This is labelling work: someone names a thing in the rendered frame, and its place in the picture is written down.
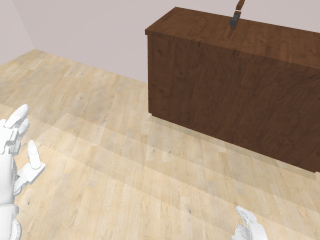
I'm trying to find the right robot hand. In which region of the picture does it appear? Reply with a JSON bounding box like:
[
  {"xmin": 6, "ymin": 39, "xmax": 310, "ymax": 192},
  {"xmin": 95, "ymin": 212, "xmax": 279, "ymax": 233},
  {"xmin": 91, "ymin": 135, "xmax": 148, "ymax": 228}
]
[{"xmin": 231, "ymin": 206, "xmax": 268, "ymax": 240}]

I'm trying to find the tap lever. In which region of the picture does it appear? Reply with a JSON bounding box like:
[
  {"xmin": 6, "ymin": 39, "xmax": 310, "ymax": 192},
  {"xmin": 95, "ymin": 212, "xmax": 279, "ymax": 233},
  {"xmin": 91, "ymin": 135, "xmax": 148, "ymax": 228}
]
[{"xmin": 229, "ymin": 13, "xmax": 239, "ymax": 26}]

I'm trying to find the left robot hand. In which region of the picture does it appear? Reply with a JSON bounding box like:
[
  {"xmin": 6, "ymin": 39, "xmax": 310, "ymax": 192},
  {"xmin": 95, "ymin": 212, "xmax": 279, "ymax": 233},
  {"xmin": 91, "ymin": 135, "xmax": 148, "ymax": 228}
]
[{"xmin": 0, "ymin": 104, "xmax": 46, "ymax": 205}]

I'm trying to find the counter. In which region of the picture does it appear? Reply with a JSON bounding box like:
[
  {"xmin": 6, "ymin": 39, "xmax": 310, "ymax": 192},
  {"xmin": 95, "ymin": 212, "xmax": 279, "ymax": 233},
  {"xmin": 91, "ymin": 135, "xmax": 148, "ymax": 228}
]
[{"xmin": 145, "ymin": 0, "xmax": 320, "ymax": 173}]

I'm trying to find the robot left forearm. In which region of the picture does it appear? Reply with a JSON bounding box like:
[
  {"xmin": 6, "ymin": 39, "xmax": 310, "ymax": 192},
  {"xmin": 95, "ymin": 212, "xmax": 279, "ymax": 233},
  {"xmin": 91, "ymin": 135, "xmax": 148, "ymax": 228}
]
[{"xmin": 0, "ymin": 204, "xmax": 22, "ymax": 240}]

